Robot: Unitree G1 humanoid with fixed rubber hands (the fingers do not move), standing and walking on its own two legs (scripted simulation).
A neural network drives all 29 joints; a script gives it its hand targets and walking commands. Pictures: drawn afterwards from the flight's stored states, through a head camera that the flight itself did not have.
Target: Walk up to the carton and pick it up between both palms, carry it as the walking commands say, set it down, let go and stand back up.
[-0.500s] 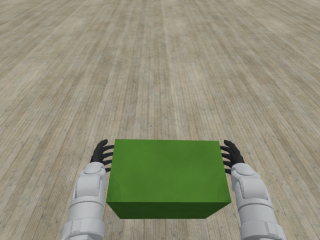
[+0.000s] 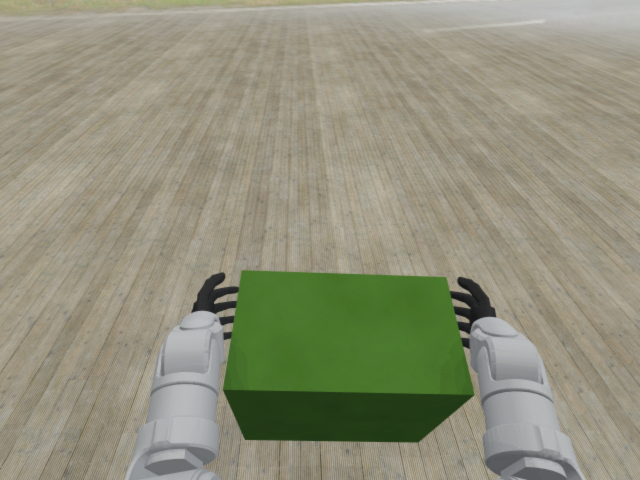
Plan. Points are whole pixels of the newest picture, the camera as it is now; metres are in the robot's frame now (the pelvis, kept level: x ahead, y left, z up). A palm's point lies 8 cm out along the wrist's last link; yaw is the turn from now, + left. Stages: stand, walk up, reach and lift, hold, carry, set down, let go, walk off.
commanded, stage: reach and lift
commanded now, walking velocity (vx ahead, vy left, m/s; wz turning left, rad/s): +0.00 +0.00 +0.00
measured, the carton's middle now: (338, 364) +0.33 +0.02 -0.02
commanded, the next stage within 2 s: hold in 0.98 s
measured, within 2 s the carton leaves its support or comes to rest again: neither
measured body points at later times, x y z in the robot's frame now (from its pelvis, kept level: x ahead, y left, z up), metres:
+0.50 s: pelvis -0.01 +0.00 +0.00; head -0.08 +0.02 +0.45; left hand +0.30 +0.20 +0.04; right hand +0.31 -0.17 +0.06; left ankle +0.05 +0.13 -0.74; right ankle -0.03 -0.14 -0.74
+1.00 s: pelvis -0.01 +0.00 +0.00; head -0.08 +0.01 +0.45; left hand +0.30 +0.20 +0.05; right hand +0.31 -0.17 +0.06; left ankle +0.05 +0.13 -0.74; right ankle -0.03 -0.14 -0.74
